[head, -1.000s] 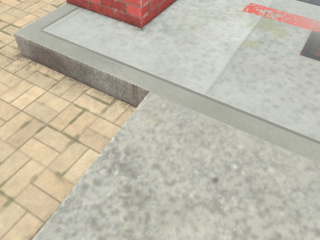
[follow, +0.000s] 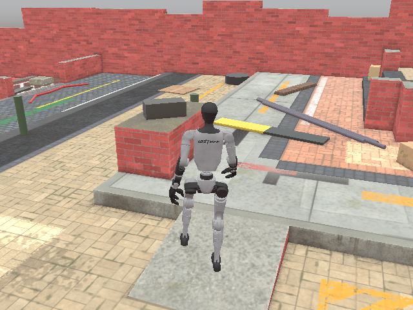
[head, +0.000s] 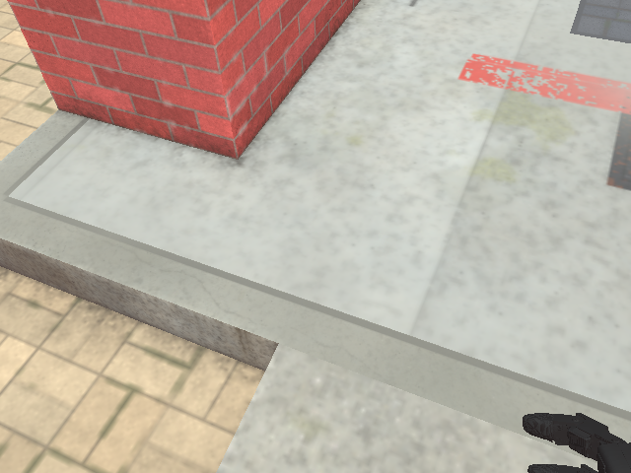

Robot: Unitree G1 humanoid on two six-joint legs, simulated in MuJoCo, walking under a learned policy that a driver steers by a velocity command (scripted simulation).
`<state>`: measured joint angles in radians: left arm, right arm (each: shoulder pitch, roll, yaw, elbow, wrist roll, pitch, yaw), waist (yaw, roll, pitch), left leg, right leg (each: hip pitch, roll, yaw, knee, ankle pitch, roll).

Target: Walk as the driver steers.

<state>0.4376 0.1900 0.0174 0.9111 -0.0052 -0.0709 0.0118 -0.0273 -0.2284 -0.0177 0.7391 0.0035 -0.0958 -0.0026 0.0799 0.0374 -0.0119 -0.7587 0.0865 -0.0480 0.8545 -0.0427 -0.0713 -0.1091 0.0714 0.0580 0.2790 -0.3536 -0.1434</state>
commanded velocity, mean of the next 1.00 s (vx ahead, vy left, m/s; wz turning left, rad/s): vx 0.50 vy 0.00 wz -0.47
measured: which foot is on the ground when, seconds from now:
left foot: up 0.00-0.10, down 0.12-0.64, up 0.66-1.00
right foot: down 0.00-0.14, up 0.16-0.62, down 0.64-1.00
